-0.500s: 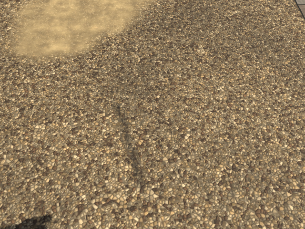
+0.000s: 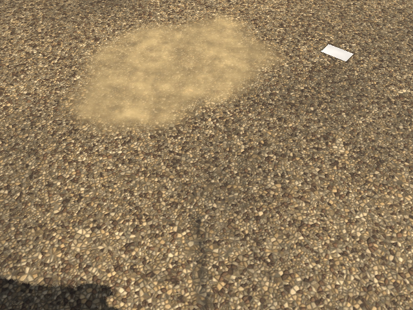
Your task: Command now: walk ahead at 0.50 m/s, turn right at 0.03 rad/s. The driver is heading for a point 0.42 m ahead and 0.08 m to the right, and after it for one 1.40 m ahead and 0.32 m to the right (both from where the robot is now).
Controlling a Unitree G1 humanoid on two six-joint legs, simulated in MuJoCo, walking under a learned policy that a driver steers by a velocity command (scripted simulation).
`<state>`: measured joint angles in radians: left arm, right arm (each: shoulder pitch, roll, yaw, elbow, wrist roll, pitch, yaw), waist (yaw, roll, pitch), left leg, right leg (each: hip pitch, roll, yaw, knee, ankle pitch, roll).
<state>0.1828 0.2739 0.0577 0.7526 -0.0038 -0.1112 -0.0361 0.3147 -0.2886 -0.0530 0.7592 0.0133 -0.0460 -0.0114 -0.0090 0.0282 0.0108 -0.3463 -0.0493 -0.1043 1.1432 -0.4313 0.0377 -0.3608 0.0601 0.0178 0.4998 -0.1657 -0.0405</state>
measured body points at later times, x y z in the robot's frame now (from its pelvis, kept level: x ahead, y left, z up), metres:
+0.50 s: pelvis +0.25 +0.03 +0.01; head +0.27 +0.04 +0.46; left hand +0.40 +0.29 -0.11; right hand +0.33 -0.27 -0.08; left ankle +0.30 +0.13 -0.73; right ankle +0.19 -0.10 -0.65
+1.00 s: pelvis +0.48 -0.12 +0.00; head +0.51 -0.15 +0.45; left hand +0.73 +0.05 -0.09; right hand +0.43 -0.42 -0.12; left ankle +0.52 +0.04 -0.64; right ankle +0.48 -0.20 -0.73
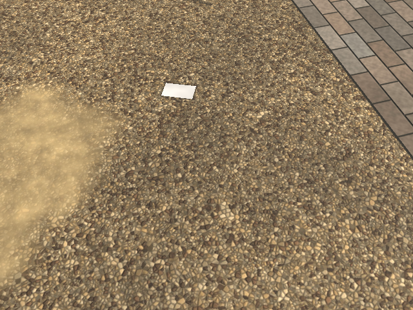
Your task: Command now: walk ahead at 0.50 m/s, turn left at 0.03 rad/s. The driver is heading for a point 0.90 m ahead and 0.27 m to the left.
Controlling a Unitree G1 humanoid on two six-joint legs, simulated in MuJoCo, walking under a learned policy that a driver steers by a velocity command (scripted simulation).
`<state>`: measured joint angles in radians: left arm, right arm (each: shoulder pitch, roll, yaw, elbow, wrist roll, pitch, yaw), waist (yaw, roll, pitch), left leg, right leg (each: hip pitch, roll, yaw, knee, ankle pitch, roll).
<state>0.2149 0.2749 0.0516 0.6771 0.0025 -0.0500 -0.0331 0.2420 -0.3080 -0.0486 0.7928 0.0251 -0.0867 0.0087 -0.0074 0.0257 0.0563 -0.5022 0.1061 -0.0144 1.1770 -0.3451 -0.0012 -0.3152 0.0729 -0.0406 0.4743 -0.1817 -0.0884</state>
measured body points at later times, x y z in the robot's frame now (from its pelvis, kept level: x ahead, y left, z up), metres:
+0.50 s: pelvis +0.29 +0.08 -0.01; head +0.32 +0.09 +0.44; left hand +0.31 +0.37 -0.12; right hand +0.50 -0.15 -0.10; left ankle +0.33 +0.16 -0.74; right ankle +0.19 -0.09 -0.63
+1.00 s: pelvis +0.58 +0.11 +0.00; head +0.60 +0.12 +0.45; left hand +0.55 +0.42 -0.09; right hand +0.81 -0.08 -0.11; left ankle +0.44 +0.19 -0.65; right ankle +0.67 +0.04 -0.74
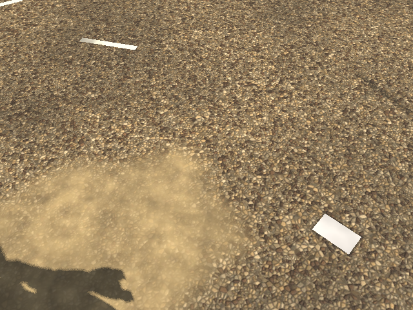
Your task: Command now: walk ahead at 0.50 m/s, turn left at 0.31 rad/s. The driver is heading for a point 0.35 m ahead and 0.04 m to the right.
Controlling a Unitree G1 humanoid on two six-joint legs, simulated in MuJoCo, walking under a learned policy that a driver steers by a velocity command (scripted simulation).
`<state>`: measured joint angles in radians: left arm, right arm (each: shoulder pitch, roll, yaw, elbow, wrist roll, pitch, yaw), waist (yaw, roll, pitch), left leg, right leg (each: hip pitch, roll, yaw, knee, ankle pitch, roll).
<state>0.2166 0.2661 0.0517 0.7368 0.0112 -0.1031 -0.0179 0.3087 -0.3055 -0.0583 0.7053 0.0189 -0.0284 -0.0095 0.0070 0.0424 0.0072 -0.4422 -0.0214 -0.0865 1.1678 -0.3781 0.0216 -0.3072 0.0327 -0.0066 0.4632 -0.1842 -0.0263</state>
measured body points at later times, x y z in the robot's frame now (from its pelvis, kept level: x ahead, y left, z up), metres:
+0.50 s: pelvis +0.23 +0.06 +0.00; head +0.27 +0.08 +0.45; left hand +0.29 +0.34 -0.14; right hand +0.41 -0.19 -0.09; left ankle +0.30 +0.15 -0.74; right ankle +0.18 -0.10 -0.67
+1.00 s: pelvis +0.31 +0.04 +0.00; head +0.31 +0.04 +0.45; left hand +0.39 +0.31 -0.13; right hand +0.41 -0.21 -0.13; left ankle +0.30 +0.15 -0.74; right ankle +0.31 -0.09 -0.74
